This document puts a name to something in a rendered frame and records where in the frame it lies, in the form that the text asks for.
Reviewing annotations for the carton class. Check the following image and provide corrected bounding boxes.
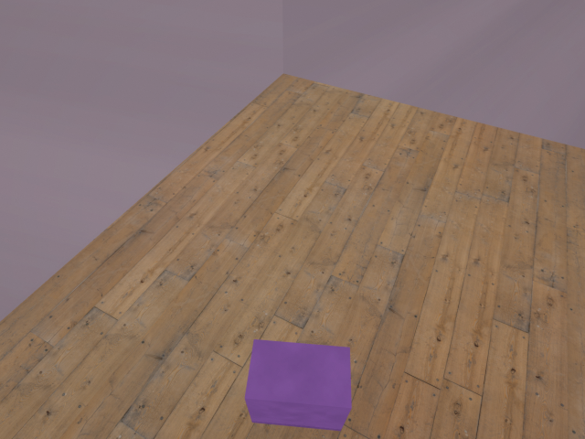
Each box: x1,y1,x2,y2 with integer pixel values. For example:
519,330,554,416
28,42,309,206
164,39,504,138
245,339,352,431

